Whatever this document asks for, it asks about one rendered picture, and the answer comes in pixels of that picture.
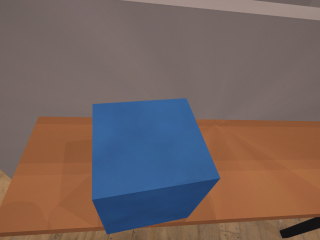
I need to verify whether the carton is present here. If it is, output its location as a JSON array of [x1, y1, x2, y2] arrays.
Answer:
[[92, 98, 220, 235]]

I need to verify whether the table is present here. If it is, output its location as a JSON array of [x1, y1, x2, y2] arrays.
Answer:
[[0, 116, 320, 238]]

